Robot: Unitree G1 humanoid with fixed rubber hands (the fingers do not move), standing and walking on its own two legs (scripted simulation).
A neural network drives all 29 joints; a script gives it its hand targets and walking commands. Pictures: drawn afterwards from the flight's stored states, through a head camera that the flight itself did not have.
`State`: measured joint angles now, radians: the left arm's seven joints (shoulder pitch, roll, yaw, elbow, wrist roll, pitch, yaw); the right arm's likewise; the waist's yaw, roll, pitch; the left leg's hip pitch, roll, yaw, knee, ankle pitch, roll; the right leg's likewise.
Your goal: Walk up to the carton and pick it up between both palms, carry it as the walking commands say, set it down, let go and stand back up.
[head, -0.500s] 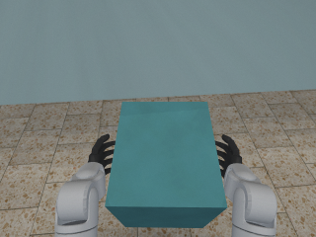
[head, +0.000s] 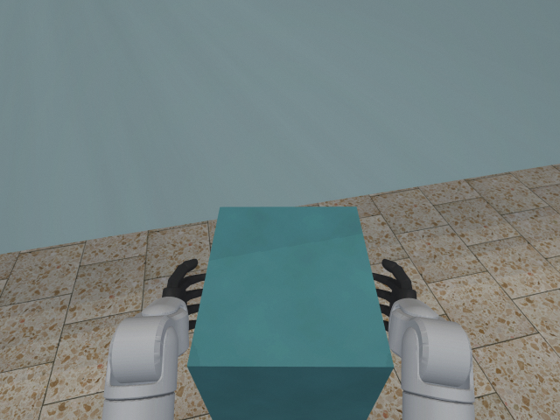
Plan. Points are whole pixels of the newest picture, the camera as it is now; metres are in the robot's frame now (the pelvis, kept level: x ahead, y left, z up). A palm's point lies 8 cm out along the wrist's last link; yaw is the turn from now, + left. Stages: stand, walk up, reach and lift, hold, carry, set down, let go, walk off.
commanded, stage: carry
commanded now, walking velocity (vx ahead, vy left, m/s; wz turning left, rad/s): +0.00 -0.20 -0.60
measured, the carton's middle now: (288, 319) +0.30 +0.00 +0.01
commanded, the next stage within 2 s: none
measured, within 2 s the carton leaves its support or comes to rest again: neither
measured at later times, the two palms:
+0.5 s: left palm (251, 354) +0.22 +0.05 +0.07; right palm (518, 418) +0.16 -0.24 +0.07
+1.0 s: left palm out of the picture +0.08 -0.12 +0.07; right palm out of the picture -0.06 -0.38 +0.08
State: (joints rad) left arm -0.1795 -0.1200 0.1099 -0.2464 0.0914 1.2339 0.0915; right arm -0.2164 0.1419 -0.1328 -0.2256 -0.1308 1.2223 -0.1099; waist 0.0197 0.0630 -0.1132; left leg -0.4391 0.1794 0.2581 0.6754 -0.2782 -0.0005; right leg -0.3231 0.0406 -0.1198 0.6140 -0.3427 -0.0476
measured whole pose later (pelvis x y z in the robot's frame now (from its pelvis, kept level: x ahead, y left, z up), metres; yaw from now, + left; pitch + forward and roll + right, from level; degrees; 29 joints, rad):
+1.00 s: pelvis -0.22 -0.12 +0.00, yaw -31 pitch +1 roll +0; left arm -0.13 -0.13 0.08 -0.33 0.11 1.24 0.10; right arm -0.19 0.14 -0.13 -0.26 -0.09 1.21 -0.11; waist 0.00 -0.01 -0.05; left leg -0.39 0.12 0.21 0.68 -0.30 0.01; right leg -0.64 0.08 -0.05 1.00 -0.32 -0.01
